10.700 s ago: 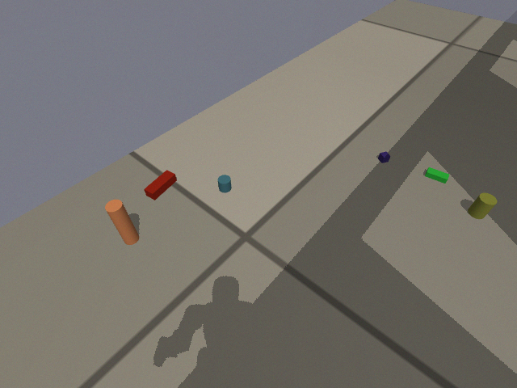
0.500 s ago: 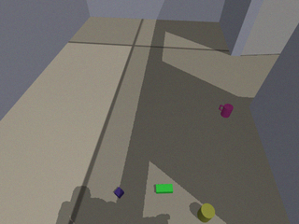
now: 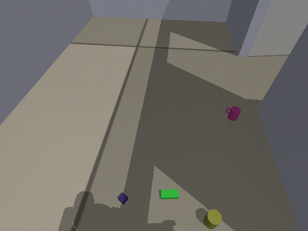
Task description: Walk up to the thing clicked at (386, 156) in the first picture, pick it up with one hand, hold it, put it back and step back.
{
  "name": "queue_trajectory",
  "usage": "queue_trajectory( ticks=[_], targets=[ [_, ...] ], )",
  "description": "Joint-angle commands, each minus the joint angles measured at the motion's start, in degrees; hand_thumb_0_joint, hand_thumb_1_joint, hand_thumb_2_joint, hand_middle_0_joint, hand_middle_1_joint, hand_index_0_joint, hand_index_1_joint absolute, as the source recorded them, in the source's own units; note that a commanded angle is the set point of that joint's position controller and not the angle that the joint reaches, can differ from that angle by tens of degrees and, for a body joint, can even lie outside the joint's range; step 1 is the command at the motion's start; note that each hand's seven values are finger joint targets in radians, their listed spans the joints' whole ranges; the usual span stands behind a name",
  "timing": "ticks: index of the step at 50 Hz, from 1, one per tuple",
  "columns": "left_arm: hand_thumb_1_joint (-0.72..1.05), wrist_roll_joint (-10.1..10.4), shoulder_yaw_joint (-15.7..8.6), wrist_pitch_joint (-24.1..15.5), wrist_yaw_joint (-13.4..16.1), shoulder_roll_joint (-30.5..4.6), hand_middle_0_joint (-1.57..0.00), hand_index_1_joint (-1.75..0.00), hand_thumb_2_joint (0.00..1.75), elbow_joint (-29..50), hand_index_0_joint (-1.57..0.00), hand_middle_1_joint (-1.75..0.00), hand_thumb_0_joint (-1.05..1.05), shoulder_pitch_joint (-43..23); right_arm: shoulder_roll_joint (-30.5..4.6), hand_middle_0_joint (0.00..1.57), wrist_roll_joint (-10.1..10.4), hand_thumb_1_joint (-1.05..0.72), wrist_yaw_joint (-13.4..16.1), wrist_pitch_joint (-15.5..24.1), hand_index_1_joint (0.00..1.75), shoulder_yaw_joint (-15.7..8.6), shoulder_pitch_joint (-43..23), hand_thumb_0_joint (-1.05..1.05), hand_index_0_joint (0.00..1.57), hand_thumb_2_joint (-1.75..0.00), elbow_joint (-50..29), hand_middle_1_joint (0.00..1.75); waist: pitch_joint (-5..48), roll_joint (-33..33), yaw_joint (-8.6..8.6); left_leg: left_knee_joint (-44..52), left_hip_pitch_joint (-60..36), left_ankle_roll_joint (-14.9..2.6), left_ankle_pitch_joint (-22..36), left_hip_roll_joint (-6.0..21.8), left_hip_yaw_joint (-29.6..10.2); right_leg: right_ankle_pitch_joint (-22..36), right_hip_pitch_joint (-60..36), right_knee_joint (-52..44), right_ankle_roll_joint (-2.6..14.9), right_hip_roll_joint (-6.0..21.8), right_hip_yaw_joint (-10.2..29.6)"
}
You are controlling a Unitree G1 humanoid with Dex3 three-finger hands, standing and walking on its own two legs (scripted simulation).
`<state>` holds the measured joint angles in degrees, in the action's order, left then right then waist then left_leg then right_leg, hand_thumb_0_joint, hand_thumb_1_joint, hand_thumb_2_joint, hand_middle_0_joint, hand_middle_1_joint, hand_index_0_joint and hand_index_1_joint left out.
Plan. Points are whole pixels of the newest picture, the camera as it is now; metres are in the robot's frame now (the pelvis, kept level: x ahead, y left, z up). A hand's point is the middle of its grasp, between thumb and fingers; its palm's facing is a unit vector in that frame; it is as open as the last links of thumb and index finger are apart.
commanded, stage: stand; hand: left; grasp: from above
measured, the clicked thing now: (123, 198) +0.45 +0.22 -0.76
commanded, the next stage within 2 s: rise first in 0.72 s
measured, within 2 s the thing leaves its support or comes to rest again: neither
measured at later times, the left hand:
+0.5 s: hand out of the picture +0.07 +0.25 -0.16, palm faces -0.03 -0.94 -0.34, open 7.4 cm
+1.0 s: hand out of the picture +0.13 +0.25 -0.17, palm faces +0.02 -0.94 -0.34, open 8.2 cm
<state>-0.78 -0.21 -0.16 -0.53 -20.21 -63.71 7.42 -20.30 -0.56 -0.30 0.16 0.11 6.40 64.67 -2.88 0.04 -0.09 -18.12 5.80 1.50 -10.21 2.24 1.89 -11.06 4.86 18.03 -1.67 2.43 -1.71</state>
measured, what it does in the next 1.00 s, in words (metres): stands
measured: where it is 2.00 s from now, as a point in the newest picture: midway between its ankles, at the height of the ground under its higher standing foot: outside the picture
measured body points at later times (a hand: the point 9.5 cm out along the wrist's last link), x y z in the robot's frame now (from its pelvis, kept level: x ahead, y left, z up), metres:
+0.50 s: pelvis +0.00 +0.00 +0.00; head +0.01 +0.00 +0.45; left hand +0.07 +0.30 -0.13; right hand +0.08 -0.30 -0.13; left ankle +0.00 +0.13 -0.75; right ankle -0.01 -0.14 -0.75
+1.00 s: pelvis -0.01 +0.00 -0.01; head +0.04 +0.01 +0.43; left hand +0.13 +0.30 -0.14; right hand +0.09 -0.28 -0.14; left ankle +0.00 +0.13 -0.75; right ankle -0.01 -0.14 -0.75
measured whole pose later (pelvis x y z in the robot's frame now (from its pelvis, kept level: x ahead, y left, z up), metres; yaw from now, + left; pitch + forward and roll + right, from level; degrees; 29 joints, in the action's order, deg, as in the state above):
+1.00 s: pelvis -0.01 +0.00 -0.01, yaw +0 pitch +4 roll +0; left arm -3.6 -6.6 -1.0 -0.4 -19.1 -62.9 -2.5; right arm -16.6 1.9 1.8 2.2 -0.7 10.9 49.2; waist -2.2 0.7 -0.7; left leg -29.3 19.5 1.4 -13.8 2.5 1.1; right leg -14.9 18.3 29.2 -1.4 2.5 -2.0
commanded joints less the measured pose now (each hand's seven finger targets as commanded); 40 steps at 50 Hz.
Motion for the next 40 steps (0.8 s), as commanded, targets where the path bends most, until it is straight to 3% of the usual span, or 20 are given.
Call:
queue_trajectory(
  ticks=[1, 40],
  targets=[
    [0.9, 0.08, -2.21, -1.39, 1.01, -12.52, -0.2, -0.3, 0.9, 3.39, -0.2, -0.3, 0.0, -1.57, -12.22, 0.2, -0.06, -0.9, 0.67, 1.51, 0.3, -2.66, -2.2, 0.0, 0.2, -0.9, -3.62, 0.3, 4.28, -0.24, 0.18, 2.08, -1.7, -2.28, 9.49, 6.01, -4.98, 8.98, 0.69, -2.44, 2.55, 5.85, 4.33],
    [0.9, 0.14, -2.06, -1.54, 1.02, -12.1, -0.2, -0.3, 0.9, 3.44, -0.2, -0.3, 0.0, -1.89, -12.08, 0.2, -0.09, -0.9, 0.69, 1.38, 0.3, -2.57, -1.38, 0.0, 0.2, -0.9, -3.8, 0.3, 3.78, -0.09, -0.06, 1.81, -1.31, -2.26, 9.8, 5.73, -4.5, 10.1, 0.5, -2.79, 2.41, 6.0, 4.41]
  ],
)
